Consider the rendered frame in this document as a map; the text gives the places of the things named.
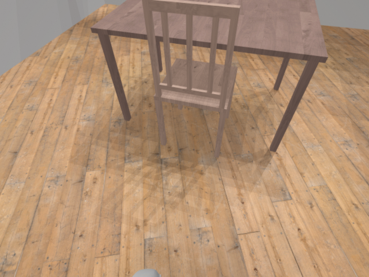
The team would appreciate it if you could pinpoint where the table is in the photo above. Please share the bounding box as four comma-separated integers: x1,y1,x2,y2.
91,0,328,152

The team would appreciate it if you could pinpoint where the chair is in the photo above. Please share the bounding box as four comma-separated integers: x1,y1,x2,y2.
142,0,240,158

